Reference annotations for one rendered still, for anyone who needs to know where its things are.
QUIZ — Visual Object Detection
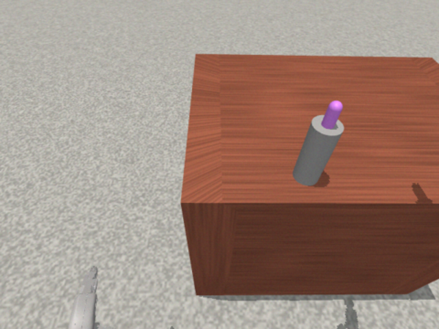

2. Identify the bottle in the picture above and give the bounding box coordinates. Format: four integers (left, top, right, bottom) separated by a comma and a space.
293, 101, 344, 186

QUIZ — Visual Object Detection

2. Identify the left robot hand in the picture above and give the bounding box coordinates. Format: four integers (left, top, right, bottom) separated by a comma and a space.
68, 266, 114, 329

